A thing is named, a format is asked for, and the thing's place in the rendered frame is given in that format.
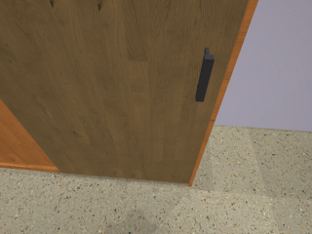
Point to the handle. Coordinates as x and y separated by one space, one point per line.
205 74

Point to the wardrobe door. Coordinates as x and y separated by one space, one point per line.
16 145
108 87

